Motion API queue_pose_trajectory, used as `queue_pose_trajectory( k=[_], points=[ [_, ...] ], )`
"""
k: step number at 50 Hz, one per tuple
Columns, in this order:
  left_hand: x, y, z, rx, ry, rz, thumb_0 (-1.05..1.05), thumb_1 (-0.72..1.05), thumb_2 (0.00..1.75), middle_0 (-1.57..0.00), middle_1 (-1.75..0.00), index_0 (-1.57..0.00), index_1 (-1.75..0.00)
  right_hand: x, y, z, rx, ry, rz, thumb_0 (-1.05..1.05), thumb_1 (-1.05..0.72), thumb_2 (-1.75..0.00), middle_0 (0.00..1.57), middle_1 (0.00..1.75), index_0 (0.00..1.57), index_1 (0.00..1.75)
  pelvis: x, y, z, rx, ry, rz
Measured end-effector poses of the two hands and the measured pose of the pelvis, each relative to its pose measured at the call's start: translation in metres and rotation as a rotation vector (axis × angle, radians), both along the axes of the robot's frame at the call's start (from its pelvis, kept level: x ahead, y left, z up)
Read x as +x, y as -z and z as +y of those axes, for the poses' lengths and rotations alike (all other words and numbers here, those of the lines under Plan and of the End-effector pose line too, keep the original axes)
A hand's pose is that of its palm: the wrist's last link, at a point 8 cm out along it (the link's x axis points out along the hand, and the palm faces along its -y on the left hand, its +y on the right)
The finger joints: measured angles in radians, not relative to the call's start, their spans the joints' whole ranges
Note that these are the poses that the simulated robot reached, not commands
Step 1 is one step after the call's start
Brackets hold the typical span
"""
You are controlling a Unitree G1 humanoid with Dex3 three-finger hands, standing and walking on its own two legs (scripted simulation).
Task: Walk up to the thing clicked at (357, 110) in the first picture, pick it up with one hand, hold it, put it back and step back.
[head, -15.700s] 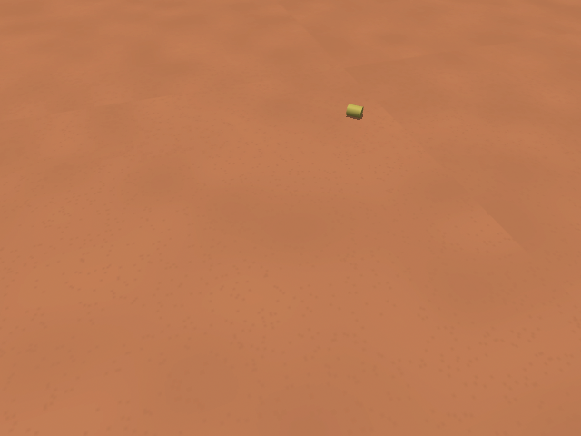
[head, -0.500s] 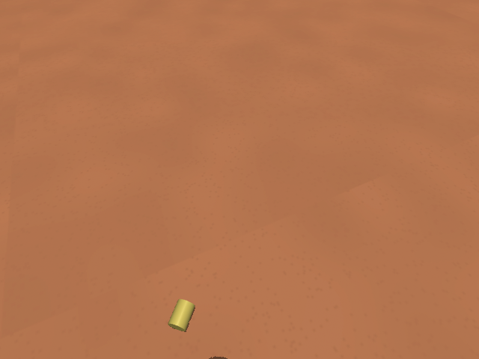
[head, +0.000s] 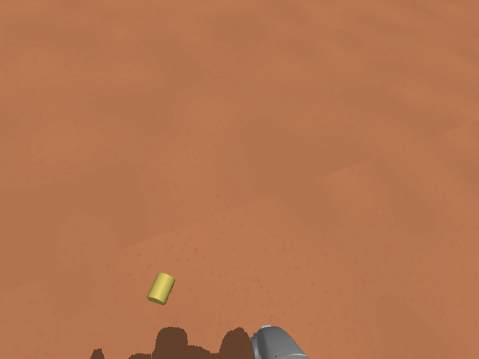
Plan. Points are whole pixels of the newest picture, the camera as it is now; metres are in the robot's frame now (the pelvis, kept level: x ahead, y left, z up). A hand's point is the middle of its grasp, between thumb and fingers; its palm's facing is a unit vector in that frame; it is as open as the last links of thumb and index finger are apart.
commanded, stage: walk up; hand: left
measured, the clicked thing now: (161, 288) +0.43 +0.23 -0.72
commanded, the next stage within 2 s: stand in 1.46 s
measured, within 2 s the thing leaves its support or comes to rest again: neither
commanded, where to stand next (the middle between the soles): +0.05 -0.02 m, yaw +1 degrees
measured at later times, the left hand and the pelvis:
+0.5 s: hand out of the picture +0.07 +0.28 -0.13, palm faces +0.04 -0.85 -0.52, open 7.3 cm; pelvis -0.02 -0.02 -0.02, yaw +3 degrees
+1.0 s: hand out of the picture +0.04 +0.23 -0.17, palm faces -0.03 -0.94 -0.35, open 7.4 cm; pelvis -0.03 -0.05 -0.02, yaw +0 degrees
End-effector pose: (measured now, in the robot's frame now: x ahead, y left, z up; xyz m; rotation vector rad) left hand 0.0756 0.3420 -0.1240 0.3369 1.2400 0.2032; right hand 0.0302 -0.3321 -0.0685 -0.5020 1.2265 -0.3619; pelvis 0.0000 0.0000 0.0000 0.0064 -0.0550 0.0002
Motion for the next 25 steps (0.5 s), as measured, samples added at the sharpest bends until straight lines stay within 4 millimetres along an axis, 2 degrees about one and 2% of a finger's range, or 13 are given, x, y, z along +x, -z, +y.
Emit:
queue_pose_trajectory(
  k=[5,9,11,15,19,25],
  points=[
    [0.007,0.006,-0.032,-0.024,0.022,0.003,0.0,0.91,0.89,-0.2,-0.3,-0.2,-0.3,-0.012,-0.004,-0.04,-0.035,0.01,0.012,0.01,-0.9,-0.9,0.2,0.31,0.21,0.3,-0.002,0.005,-0.02,-0.009,0.022,-0.002],
    [0.013,0.012,-0.063,-0.006,0.046,-0.028,0.0,0.91,0.89,-0.2,-0.3,-0.2,-0.3,-0.004,0.021,-0.069,-0.005,0.007,0.001,0.01,-0.9,-0.9,0.2,0.31,0.21,0.3,-0.003,0.021,-0.042,-0.023,0.03,0.001],
    [0.014,0.01,-0.078,-0.007,0.061,-0.04,0.0,0.91,0.89,-0.2,-0.3,-0.21,-0.3,0.003,0.033,-0.072,0.018,0.02,-0.013,0.01,-0.9,-0.9,0.2,0.3,0.21,0.3,-0.006,0.022,-0.047,-0.023,0.021,-0.005],
    [0.017,-0.005,-0.096,-0.006,0.07,-0.094,0.0,0.9,0.89,-0.21,-0.3,-0.21,-0.3,0.016,0.049,-0.058,0.099,0.002,-0.031,0.01,-0.91,-0.9,0.2,0.3,0.2,0.3,-0.01,0.017,-0.048,-0.018,0.009,-0.001],
    [0.013,-0.021,-0.086,0.054,0.051,-0.169,0.0,0.9,0.89,-0.21,-0.3,-0.21,-0.3,0.025,0.063,-0.037,0.172,-0.061,-0.005,0.01,-0.91,-0.9,0.2,0.3,0.2,0.3,-0.014,0.015,-0.043,-0.021,-0.022,0.004],
    [-0.022,-0.04,-0.03,0.179,0.007,-0.172,0.0,0.9,0.89,-0.21,-0.3,-0.21,-0.3,0.039,0.072,-0.003,0.235,-0.116,-0.024,0.01,-0.91,-0.9,0.2,0.3,0.21,0.3,-0.022,0.019,-0.021,-0.014,-0.048,0.007]
  ],
)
